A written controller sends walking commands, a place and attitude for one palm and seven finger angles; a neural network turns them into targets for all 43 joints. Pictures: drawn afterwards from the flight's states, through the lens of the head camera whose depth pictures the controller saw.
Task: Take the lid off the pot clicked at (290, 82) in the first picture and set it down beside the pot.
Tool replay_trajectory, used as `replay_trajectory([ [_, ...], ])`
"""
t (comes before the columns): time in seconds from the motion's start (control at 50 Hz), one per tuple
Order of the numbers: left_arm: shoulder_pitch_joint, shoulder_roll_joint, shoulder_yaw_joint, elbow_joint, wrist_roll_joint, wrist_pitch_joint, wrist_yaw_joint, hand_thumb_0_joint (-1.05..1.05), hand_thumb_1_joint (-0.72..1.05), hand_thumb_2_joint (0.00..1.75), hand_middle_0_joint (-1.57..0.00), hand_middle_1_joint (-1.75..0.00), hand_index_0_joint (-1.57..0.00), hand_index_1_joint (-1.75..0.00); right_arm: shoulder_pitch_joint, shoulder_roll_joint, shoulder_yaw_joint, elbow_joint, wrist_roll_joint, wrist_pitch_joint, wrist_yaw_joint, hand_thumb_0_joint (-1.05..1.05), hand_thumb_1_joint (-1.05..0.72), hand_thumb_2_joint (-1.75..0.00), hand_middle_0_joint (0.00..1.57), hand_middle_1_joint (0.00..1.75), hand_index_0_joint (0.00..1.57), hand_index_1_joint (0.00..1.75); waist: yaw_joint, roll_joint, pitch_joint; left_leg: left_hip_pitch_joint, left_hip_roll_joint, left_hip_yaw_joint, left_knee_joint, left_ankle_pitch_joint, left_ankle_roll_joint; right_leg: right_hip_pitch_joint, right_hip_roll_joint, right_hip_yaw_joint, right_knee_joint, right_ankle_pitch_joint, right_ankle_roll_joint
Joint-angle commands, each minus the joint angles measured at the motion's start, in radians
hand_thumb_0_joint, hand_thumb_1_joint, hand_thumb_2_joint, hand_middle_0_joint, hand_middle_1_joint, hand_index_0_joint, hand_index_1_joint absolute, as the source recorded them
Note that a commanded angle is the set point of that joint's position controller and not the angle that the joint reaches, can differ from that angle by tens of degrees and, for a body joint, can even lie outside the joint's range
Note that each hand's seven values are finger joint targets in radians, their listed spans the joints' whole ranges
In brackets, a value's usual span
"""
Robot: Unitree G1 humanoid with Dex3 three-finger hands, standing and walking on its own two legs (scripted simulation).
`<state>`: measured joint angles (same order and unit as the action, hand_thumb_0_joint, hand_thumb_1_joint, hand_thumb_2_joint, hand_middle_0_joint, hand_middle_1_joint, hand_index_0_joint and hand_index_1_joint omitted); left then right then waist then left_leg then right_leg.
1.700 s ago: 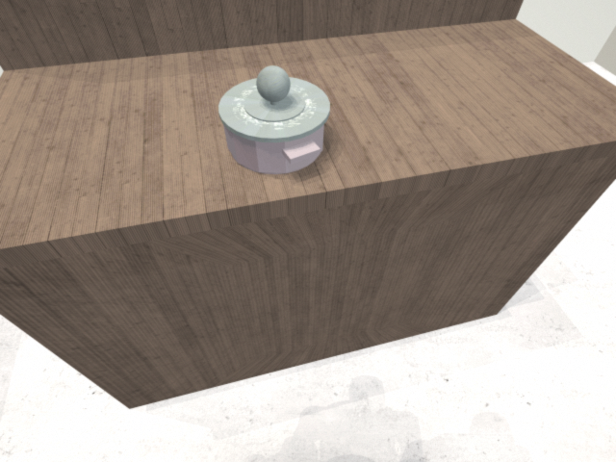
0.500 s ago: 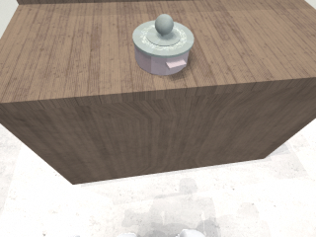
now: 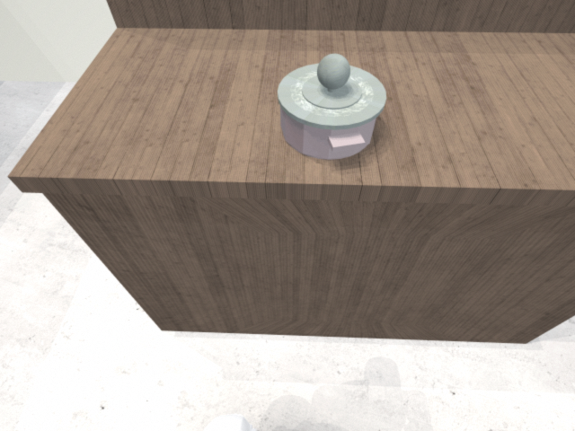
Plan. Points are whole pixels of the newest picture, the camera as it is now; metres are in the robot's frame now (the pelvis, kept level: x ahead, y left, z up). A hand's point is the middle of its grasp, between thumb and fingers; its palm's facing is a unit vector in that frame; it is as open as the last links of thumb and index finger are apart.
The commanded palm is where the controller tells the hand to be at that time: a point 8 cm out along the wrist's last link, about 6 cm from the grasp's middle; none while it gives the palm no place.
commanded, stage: take the last steps up to it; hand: left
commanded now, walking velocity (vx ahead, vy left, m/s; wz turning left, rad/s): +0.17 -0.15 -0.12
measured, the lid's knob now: (333, 71) +0.61 -0.03 +0.17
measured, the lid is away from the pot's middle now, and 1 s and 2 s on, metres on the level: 0.00 0.00 0.00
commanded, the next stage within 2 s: come to a stop and stand still in 0.26 s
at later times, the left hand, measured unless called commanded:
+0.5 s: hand (211, 411) +0.17 +0.14 -0.18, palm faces -0.06 -0.98 -0.21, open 7.3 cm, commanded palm none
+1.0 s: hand (165, 416) +0.16 +0.22 -0.19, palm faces -0.01 -0.97 -0.24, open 7.3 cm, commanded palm none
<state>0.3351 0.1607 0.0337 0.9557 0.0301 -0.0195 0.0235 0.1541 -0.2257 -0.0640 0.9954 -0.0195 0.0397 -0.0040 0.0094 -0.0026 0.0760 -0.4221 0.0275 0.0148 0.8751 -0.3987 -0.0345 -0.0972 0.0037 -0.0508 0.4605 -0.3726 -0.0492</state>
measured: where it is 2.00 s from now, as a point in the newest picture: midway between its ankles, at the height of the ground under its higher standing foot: outside the picture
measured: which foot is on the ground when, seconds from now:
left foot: up 0.00-0.06, down 0.08-0.50, up 0.52-0.86, down 0.88-1.00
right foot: down 0.00-0.10, up 0.12-0.48, down 0.50-0.88, up 0.90-1.00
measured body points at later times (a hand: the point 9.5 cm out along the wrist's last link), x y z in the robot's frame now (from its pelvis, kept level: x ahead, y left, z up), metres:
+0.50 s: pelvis +0.09 -0.05 -0.01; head +0.13 -0.05 +0.44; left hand +0.17 +0.20 -0.16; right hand +0.04 -0.29 -0.16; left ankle +0.01 +0.12 -0.74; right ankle +0.15 -0.21 -0.74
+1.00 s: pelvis +0.08 +0.02 -0.02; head +0.06 +0.04 +0.43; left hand +0.16 +0.27 -0.17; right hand +0.16 -0.23 -0.14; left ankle +0.12 +0.07 -0.74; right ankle +0.10 -0.15 -0.68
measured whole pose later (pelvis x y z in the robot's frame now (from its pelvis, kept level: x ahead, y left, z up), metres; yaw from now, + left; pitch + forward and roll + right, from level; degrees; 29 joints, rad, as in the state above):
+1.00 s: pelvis +0.08 +0.02 -0.02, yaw -3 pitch -2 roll -3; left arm 0.25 0.22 0.04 0.93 0.03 0.09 0.04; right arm 0.24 -0.20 -0.05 0.84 -0.03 0.05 -0.01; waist -0.02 0.02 -0.02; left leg -0.35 -0.02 0.08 0.72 -0.34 0.11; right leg -0.50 -0.01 0.03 1.08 -0.42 0.00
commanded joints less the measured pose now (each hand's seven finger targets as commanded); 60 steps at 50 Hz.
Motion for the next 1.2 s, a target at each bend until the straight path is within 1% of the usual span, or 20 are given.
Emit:
replay_trajectory([
  [0.0, 0.083, 0.16, 0.03, -0.005, -0.005, -0.017, 0.006, 0.0, 0.9, 0.9, -0.2, -0.3, -0.2, -0.3, -0.028, -0.005, 0.008, -0.057, 0.005, -0.057, -0.006, 0.0, -0.9, -0.9, 0.2, 0.3, 0.2, 0.3, 0.013, -0.185, -0.034, 0.068, -0.036, 0.087, -0.242, 0.054, 0.019, 0.039, -0.189, 0.18, -0.084, 0.634, -0.114],
  [0.04, 0.055, 0.154, 0.031, 0.001, -0.013, -0.014, 0.0, 0.0, 0.9, 0.9, -0.2, -0.3, -0.2, -0.3, 0.109, -0.031, 0.005, -0.002, 0.002, -0.077, -0.018, 0.0, -0.9, -0.9, 0.2, 0.3, 0.2, 0.3, -0.054, -0.128, -0.091, 0.303, -0.03, 0.083, -0.449, 0.211, 0.043, -0.03, -0.134, 0.131, 0.074, 0.633, -0.071],
  [0.08, 0.094, 0.078, 0.018, -0.017, -0.019, -0.013, -0.012, 0.0, 0.9, 0.9, -0.2, -0.3, -0.2, -0.3, 0.292, -0.199, -0.036, 0.035, -0.01, -0.087, -0.032, 0.0, -0.9, -0.9, 0.2, 0.3, 0.2, 0.3, -0.105, 0.239, -0.182, 0.665, 0.383, -0.387, -0.489, 0.587, 0.213, -0.433, 0.004, 0.0, 0.47, -0.139, 0.023],
  [0.1, 0.048, 0.116, 0.029, -0.032, -0.011, -0.005, -0.006, 0.0, 0.9, 0.9, -0.2, -0.3, -0.2, -0.3, 0.312, -0.209, -0.033, 0.031, -0.011, -0.069, -0.036, 0.0, -0.9, -0.9, 0.2, 0.3, 0.2, 0.3, -0.124, 0.196, -0.121, 0.561, 0.455, -0.437, -0.531, 0.586, 0.298, -0.482, -0.003, 0.064, 0.647, -0.268, 0.014],
  [0.22, 0.047, 0.084, 0.051, -0.003, -0.005, 0.033, -0.044, 0.0, 0.9, 0.9, -0.2, -0.3, -0.2, -0.3, 0.137, -0.068, 0.008, -0.008, -0.004, -0.108, -0.049, 0.0, -0.9, -0.9, 0.2, 0.3, 0.2, 0.3, 0.001, 0.138, 0.003, 0.238, 0.277, -0.095, -0.629, 0.428, 0.186, -0.478, -0.08, 0.127, 0.749, 0.053, 0.048],
  [0.34, -0.071, 0.059, 0.047, -0.066, -0.004, 0.041, -0.064, 0.0, 0.9, 0.9, -0.2, -0.3, -0.2, -0.3, 0.179, -0.104, -0.016, 0.001, -0.011, -0.107, -0.043, 0.0, -0.9, -0.9, 0.2, 0.3, 0.2, 0.3, -0.022, 0.184, 0.029, 0.248, 0.249, -0.007, -0.649, 0.34, 0.168, -0.491, -0.116, 0.03, 0.436, 0.103, 0.073],
  [0.44, 0.08, 0.099, 0.049, -0.013, -0.005, -0.001, -0.036, 0.0, 0.9, 0.9, -0.2, -0.3, -0.2, -0.3, 0.202, -0.096, -0.012, 0.012, -0.008, -0.077, -0.033, 0.0, -0.9, -0.9, 0.2, 0.3, 0.2, 0.3, 0.035, 0.074, -0.094, 0.172, 0.14, 0.05, -0.361, 0.315, 0.068, -0.049, -0.054, -0.036, 0.023, 0.277, 0.083],
  [0.48, 0.137, 0.259, 0.071, -0.001, -0.003, -0.019, -0.008, 0.0, 0.9, 0.9, -0.2, -0.3, -0.2, -0.3, 0.255, 0.012, 0.007, -0.004, 0.011, -0.06, -0.026, 0.0, -0.9, -0.9, 0.2, 0.3, 0.2, 0.3, 0.048, -0.335, -0.204, -0.022, -0.006, 0.083, -0.055, -0.225, 0.007, 0.116, -0.371, 0.332, -0.075, 0.628, -0.031],
  [0.52, 0.056, 0.246, 0.056, -0.028, -0.005, -0.005, 0.004, 0.0, 0.9, 0.9, -0.2, -0.3, -0.2, -0.3, 0.227, 0.001, 0.002, -0.008, 0.015, -0.038, -0.03, 0.0, -0.9, -0.9, 0.2, 0.3, 0.2, 0.3, 0.028, -0.171, -0.109, 0.018, 0.019, -0.006, 0.05, -0.237, 0.023, -0.07, -0.382, 0.308, -0.105, 0.562, -0.107],
  [0.56, 0.008, 0.234, 0.072, -0.038, -0.001, -0.001, 0.021, 0.0, 0.9, 0.9, -0.2, -0.3, -0.2, -0.3, 0.228, -0.044, -0.012, 0.006, 0.011, -0.022, -0.034, 0.0, -0.9, -0.9, 0.2, 0.3, 0.2, 0.3, 0.033, -0.343, -0.134, -0.08, 0.004, -0.038, 0.216, -0.206, 0.008, -0.013, -0.366, 0.338, -0.065, 0.781, -0.124],
  [0.62, -0.038, 0.224, 0.074, -0.066, -0.003, 0.012, 0.039, 0.0, 0.9, 0.9, -0.2, -0.3, -0.2, -0.3, 0.182, -0.048, -0.016, -0.014, 0.011, -0.004, -0.025, 0.0, -0.9, -0.9, 0.2, 0.3, 0.2, 0.3, 0.025, -0.194, -0.163, -0.118, 0.002, -0.061, 0.297, -0.138, -0.01, -0.017, -0.373, 0.246, -0.025, 0.867, -0.156],
  [0.8, -0.192, 0.245, 0.074, -0.15, 0.013, 0.037, 0.03, 0.0, 0.9, 0.9, -0.2, -0.3, -0.2, -0.3, 0.242, -0.005, -0.024, -0.054, 0.014, -0.012, 0.003, 0.0, -0.9, -0.9, 0.2, 0.3, 0.2, 0.3, -0.055, -0.187, -0.125, 0.208, -0.037, 0.045, -0.148, 0.086, 0.0, -0.368, -0.3, 0.167, -0.054, 0.199, -0.065],
  [0.82, -0.18, 0.238, 0.045, -0.124, -0.006, 0.035, 0.071, 0.0, 0.9, 0.9, -0.2, -0.3, -0.2, -0.3, 0.27, -0.076, -0.031, -0.115, 0.024, -0.031, 0.003, 0.0, -0.9, -0.9, 0.2, 0.3, 0.2, 0.3, -0.121, 0.102, -0.348, 0.264, 0.014, 0.062, -0.308, 0.061, -0.017, -0.109, -0.268, 0.163, 0.082, 0.408, -0.031],
  [0.84, -0.159, 0.193, 0.019, -0.156, -0.014, 0.052, 0.06, 0.0, 0.9, 0.9, -0.2, -0.3, -0.2, -0.3, 0.229, -0.062, -0.021, -0.165, 0.007, -0.036, 0.002, 0.0, -0.9, -0.9, 0.2, 0.3, 0.2, 0.3, -0.089, 0.304, -0.272, 0.244, 0.036, -0.013, -0.478, 0.12, -0.009, -0.242, -0.166, 0.051, 0.279, 0.072, -0.001],
  [0.86, -0.097, 0.135, 0.012, -0.153, -0.013, 0.073, 0.036, 0.0, 0.9, 0.9, -0.2, -0.3, -0.2, -0.3, 0.148, -0.165, -0.031, -0.208, -0.001, -0.032, -0.001, 0.0, -0.9, -0.9, 0.2, 0.3, 0.2, 0.3, -0.049, 0.591, -0.197, 0.18, 0.191, -0.318, -0.579, 0.115, 0.081, -0.441, -0.003, -0.025, 0.492, -0.233, 0.054],
  [0.88, -0.075, 0.159, 0.025, -0.141, -0.009, 0.093, 0.036, 0.0, 0.9, 0.9, -0.2, -0.3, -0.2, -0.3, 0.076, -0.204, -0.041, -0.253, -0.008, -0.015, -0.012, 0.0, -0.9, -0.9, 0.2, 0.3, 0.2, 0.3, -0.026, 0.5, -0.139, 0.025, 0.256, -0.341, -0.603, -0.019, 0.162, -0.424, 0.013, 0.055, 0.612, -0.231, 0.045],
  [0.92, -0.119, 0.163, 0.031, -0.123, 0.004, 0.1, 0.026, 0.0, 0.9, 0.9, -0.2, -0.3, -0.2, -0.3, -0.007, -0.141, -0.021, -0.26, -0.016, -0.006, -0.014, 0.0, -0.9, -0.9, 0.2, 0.3, 0.2, 0.3, 0.001, 0.276, 0.048, -0.194, 0.181, -0.313, -0.647, -0.258, 0.148, -0.421, 0.005, 0.096, 0.743, -0.068, 0.023],
  [1.0, -0.055, 0.132, 0.023, -0.108, 0.0, 0.078, 0.012, 0.0, 0.9, 0.9, -0.2, -0.3, -0.2, -0.3, 0.05, -0.1, -0.003, -0.248, -0.015, -0.025, -0.013, 0.0, -0.9, -0.9, 0.2, 0.3, 0.2, 0.3, 0.022, -0.022, 0.086, -0.102, 0.174, -0.271, -0.657, -0.147, 0.151, -0.399, -0.014, 0.059, 0.65, 0.003, 0.035],
  [1.1, 0.004, 0.136, 0.02, -0.102, -0.001, 0.063, 0.009, 0.0, 0.9, 0.9, -0.2, -0.3, -0.2, -0.3, 0.156, -0.082, -0.001, -0.212, -0.008, -0.036, -0.025, 0.0, -0.9, -0.9, 0.2, 0.3, 0.2, 0.3, -0.026, 0.092, -0.082, 0.262, 0.187, -0.314, -0.666, -0.026, 0.151, -0.391, -0.023, 0.066, 0.368, -0.106, 0.015],
  [1.18, 0.103, 0.127, 0.024, -0.066, -0.008, 0.046, 0.018, 0.0, 0.9, 0.9, -0.2, -0.3, -0.2, -0.3, 0.139, -0.078, -0.002, -0.195, 0.0, -0.037, -0.026, 0.0, -0.9, -0.9, 0.2, 0.3, 0.2, 0.3, 0.011, 0.043, -0.104, 0.275, 0.139, -0.241, -0.676, 0.216, -0.018, -0.207, -0.004, 0.033, 0.044, -0.062, -0.006],
])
